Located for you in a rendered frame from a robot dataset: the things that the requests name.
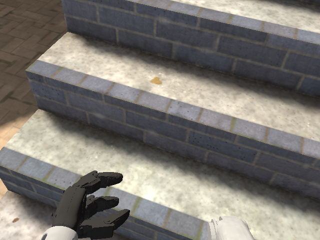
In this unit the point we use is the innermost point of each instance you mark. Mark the robot left hand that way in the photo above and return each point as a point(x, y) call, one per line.
point(75, 207)

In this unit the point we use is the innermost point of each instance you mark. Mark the right robot thigh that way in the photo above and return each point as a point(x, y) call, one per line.
point(228, 228)

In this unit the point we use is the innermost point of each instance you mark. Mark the robot left forearm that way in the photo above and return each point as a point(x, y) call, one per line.
point(60, 233)

